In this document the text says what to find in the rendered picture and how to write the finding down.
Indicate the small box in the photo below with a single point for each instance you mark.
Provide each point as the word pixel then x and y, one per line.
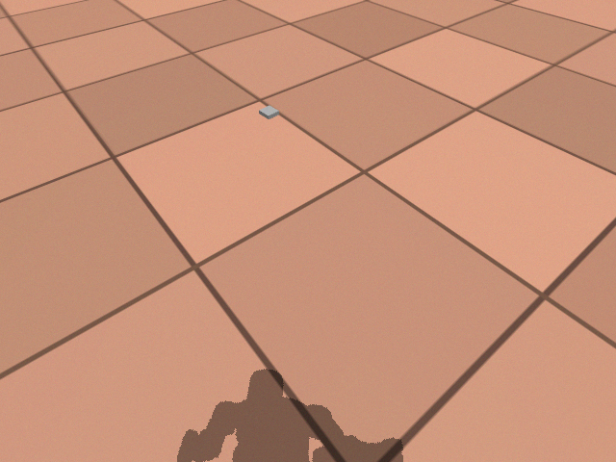
pixel 269 112

